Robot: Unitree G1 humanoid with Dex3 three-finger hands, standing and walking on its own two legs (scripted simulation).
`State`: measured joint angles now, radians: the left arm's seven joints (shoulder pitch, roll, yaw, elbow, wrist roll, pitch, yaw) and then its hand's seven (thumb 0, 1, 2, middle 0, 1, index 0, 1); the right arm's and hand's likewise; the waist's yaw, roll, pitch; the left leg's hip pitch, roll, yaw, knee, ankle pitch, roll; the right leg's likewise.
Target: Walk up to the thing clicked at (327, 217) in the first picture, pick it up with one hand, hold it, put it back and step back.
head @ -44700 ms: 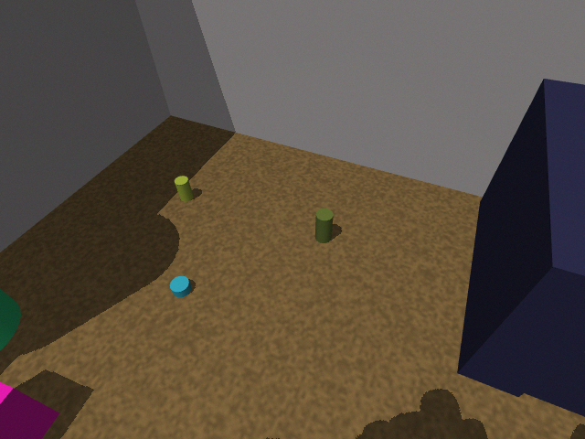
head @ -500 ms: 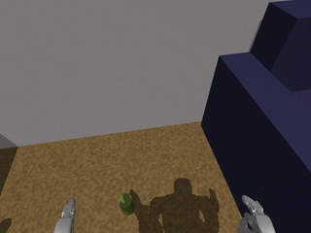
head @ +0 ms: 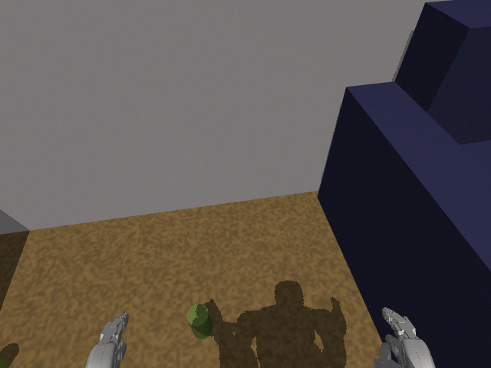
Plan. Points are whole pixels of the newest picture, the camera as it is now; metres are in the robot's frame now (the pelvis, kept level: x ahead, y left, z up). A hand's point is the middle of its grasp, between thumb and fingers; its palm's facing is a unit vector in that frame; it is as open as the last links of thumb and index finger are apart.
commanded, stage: stand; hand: left
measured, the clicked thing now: (200, 322) +0.43 +0.18 -0.65
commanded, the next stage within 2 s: none
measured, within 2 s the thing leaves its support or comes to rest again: neither
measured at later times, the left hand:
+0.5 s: hand out of the picture +0.11 +0.24 -0.11, palm faces -0.01 -0.93 -0.36, open 7.5 cm
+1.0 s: hand out of the picture +0.04 +0.25 -0.10, palm faces +0.01 -0.94 -0.35, open 7.4 cm
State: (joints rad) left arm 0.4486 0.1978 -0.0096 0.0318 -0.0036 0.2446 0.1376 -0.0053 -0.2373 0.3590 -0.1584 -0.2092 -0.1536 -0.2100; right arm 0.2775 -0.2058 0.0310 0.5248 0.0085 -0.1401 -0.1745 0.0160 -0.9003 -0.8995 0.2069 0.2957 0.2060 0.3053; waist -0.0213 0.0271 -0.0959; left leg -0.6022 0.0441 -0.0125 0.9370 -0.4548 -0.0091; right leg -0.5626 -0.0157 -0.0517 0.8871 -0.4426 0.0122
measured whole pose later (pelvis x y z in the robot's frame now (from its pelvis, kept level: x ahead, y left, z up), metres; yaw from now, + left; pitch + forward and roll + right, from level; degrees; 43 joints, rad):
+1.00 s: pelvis -0.01 +0.01 +0.05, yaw +1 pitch -4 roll +0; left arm 0.17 0.32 0.00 1.10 0.03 0.00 0.02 0.01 0.90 0.90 -0.20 -0.30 -0.20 -0.30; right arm 0.14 -0.30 -0.02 1.10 -0.03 -0.01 0.00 0.01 -0.90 -0.90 0.21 0.30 0.21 0.30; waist 0.01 0.01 0.05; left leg -0.14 -0.01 0.01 0.39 -0.18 0.01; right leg -0.12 -0.06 -0.04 0.40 -0.20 0.03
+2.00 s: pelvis +0.01 -0.01 +0.06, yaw +0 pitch -2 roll +0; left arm 0.09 0.32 0.01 1.15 0.02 -0.01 0.01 0.01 0.90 0.90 -0.20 -0.30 -0.20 -0.30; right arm 0.10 -0.33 0.00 1.15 -0.02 -0.02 0.00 0.01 -0.90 -0.90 0.21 0.30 0.20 0.30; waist 0.00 0.01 0.05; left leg -0.09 0.02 0.02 0.31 -0.17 -0.02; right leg -0.09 -0.03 -0.04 0.33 -0.20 0.01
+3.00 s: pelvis -0.09 +0.06 +0.03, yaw -4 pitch -2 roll +1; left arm 0.11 0.37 0.07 0.90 0.02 0.06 0.02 0.01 0.90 0.90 -0.20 -0.30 -0.20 -0.30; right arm 0.11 -0.34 -0.05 0.89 -0.02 0.02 -0.02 0.01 -0.90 -0.90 0.21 0.30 0.21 0.31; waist -0.02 -0.02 0.20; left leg -0.30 -0.05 0.09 0.62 -0.29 0.08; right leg -0.28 0.04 0.08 0.72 -0.43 0.00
